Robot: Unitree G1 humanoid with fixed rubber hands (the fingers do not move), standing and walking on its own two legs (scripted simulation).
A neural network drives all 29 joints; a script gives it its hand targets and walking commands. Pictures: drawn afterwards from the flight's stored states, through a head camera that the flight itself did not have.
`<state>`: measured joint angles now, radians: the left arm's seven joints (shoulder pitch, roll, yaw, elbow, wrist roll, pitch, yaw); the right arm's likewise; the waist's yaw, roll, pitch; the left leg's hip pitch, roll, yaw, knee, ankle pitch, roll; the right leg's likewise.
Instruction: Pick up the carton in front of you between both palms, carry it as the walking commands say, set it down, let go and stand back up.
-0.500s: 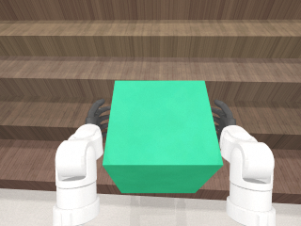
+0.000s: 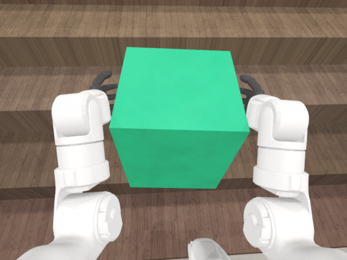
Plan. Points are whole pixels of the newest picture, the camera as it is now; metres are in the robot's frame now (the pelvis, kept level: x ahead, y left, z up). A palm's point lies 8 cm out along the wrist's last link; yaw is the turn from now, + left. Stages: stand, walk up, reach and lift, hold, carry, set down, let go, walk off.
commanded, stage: carry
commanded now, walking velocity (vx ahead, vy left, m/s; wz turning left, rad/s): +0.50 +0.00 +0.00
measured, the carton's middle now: (175, 125) +0.40 -0.01 +0.07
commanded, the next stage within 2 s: none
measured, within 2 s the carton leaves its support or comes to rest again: neither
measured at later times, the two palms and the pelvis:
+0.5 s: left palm out of the picture +0.67 +0.15 +0.28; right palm out of the picture +0.73 -0.14 +0.29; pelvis +0.32 -0.08 +0.16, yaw +2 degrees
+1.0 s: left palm out of the picture +1.03 +0.04 +0.55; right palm out of the picture +0.97 -0.26 +0.55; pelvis +0.61 -0.06 +0.33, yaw +0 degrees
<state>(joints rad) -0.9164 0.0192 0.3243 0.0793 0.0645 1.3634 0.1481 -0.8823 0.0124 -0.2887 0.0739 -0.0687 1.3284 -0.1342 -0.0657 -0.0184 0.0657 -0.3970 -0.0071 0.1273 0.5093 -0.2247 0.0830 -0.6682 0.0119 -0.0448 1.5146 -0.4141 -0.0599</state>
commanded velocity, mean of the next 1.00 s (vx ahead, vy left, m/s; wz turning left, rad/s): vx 0.50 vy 0.00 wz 0.00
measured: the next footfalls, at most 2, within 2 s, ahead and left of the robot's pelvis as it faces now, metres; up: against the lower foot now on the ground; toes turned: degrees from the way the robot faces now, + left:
right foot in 0.26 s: +0.35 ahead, -0.14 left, +0.16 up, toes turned -3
left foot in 0.68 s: +0.64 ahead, +0.04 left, +0.33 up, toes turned +8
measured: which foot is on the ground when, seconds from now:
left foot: down 0.00-0.26, up 0.28-0.66, down 0.68-1.00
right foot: up 0.00-0.24, down 0.26-0.70, up 0.72-1.00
